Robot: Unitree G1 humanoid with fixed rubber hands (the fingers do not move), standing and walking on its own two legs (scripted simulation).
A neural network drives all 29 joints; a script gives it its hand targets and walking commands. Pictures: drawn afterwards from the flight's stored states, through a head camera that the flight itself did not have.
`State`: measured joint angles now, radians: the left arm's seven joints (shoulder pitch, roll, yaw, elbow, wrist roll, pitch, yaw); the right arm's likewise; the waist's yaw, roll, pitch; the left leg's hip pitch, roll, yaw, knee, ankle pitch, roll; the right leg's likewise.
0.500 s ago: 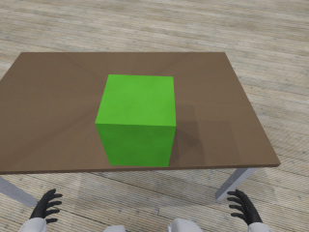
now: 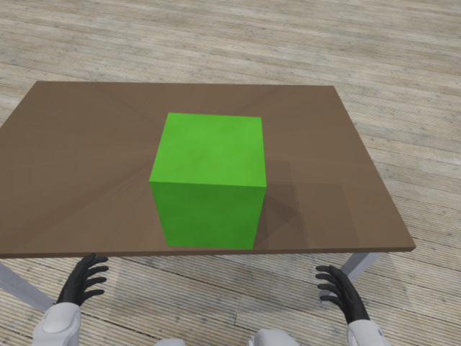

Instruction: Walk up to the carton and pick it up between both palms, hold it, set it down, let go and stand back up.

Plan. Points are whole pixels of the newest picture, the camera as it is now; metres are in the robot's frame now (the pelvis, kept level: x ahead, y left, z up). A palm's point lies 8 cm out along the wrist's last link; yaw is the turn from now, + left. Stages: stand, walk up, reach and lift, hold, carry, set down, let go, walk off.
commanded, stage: reach and lift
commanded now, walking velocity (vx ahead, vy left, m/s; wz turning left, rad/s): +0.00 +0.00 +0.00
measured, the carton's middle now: (212, 184) +0.46 +0.05 -0.04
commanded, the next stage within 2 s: none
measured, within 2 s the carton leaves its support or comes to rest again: neither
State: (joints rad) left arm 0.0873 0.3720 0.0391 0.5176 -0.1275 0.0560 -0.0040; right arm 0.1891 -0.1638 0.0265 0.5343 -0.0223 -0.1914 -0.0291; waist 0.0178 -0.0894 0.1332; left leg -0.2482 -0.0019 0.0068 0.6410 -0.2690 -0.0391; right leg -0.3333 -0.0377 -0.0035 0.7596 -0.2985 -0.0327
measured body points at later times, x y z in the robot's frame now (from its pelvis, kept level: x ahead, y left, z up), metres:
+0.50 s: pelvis +0.04 -0.02 +0.01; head +0.06 -0.03 +0.45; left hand +0.26 +0.25 -0.01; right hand +0.25 -0.18 -0.03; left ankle +0.06 +0.16 -0.71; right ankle +0.07 -0.09 -0.71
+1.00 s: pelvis +0.05 -0.02 +0.01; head +0.07 -0.02 +0.46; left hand +0.31 +0.25 +0.01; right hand +0.30 -0.17 -0.02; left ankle +0.06 +0.16 -0.71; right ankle +0.07 -0.09 -0.71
